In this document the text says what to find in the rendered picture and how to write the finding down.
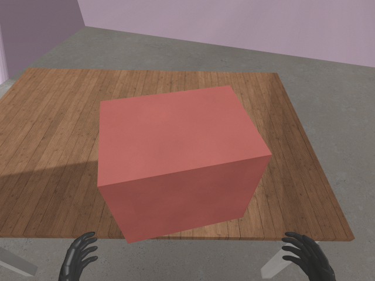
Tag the carton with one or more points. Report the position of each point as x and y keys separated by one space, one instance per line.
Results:
x=177 y=161

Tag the table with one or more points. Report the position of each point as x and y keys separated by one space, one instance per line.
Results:
x=49 y=136

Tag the robot right hand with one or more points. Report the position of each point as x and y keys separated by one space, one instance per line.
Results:
x=312 y=259

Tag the robot left hand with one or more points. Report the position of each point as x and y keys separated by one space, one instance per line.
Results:
x=73 y=265

